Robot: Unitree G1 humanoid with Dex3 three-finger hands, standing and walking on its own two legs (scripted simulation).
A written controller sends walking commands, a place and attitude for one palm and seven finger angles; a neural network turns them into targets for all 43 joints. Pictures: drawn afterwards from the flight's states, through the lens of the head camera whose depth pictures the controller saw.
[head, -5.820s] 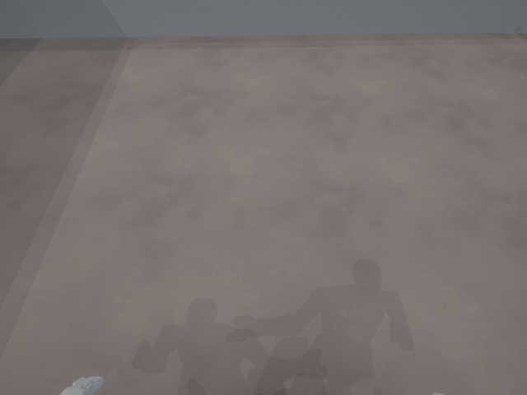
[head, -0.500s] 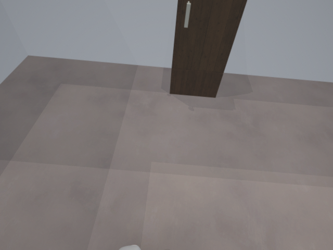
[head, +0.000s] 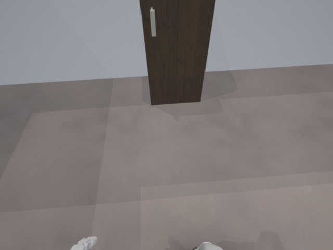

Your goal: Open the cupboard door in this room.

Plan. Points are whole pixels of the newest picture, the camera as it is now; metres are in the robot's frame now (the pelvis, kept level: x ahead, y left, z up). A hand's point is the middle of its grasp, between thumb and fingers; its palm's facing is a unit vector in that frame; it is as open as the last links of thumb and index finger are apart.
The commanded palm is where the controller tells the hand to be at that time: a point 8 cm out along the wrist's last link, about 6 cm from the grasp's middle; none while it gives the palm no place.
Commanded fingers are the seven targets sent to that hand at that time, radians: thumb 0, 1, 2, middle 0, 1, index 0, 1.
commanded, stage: stand and wait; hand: left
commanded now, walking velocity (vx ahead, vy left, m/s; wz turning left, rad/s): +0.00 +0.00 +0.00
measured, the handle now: (152, 22) +1.28 +0.09 -0.04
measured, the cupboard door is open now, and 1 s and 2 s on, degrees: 0 0 0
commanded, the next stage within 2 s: look at it before walking up in 0.96 s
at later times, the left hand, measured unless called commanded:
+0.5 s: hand out of the picture +0.11 +0.17 -0.17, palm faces +0.08 -0.98 -0.17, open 7.3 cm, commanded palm none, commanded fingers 0.00 0.90 0.90 -0.20 -0.30 -0.20 -0.30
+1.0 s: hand out of the picture +0.12 +0.17 -0.17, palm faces +0.04 -0.98 -0.18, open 7.3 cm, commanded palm none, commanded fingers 0.00 0.90 0.90 -0.20 -0.30 -0.20 -0.30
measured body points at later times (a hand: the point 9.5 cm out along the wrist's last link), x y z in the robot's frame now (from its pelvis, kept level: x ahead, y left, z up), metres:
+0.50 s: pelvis +0.10 -0.01 +0.01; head +0.10 +0.01 +0.46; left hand +0.10 +0.22 -0.16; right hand +0.15 -0.24 -0.14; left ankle +0.09 +0.11 -0.73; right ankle +0.11 -0.12 -0.73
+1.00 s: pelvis +0.13 +0.01 +0.01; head +0.14 +0.01 +0.46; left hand +0.12 +0.22 -0.15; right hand +0.11 -0.19 -0.16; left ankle +0.09 +0.11 -0.73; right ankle +0.11 -0.12 -0.73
